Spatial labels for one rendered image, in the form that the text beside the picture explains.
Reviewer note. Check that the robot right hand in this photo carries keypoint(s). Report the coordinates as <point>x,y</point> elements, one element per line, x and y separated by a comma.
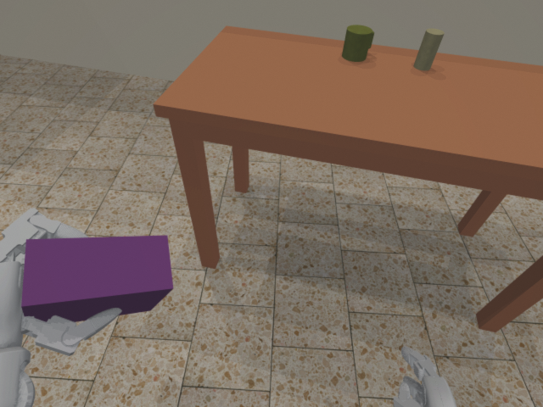
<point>434,391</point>

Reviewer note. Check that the left robot forearm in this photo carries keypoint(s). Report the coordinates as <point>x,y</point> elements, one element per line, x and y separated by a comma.
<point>16,387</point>

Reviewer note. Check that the robot left hand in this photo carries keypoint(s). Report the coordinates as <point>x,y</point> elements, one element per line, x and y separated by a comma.
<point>57,334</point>

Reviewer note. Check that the sponge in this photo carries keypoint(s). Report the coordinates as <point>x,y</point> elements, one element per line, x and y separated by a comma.
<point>76,278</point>

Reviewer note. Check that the table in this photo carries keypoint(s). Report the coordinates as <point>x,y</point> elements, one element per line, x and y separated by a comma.
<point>469,122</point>

